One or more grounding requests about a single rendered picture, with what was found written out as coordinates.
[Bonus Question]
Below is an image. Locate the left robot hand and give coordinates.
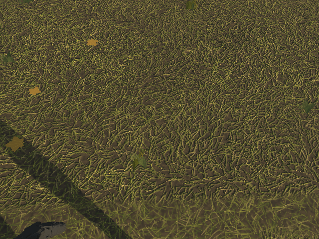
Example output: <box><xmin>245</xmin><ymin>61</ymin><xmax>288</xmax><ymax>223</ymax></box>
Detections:
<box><xmin>13</xmin><ymin>221</ymin><xmax>67</xmax><ymax>239</ymax></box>

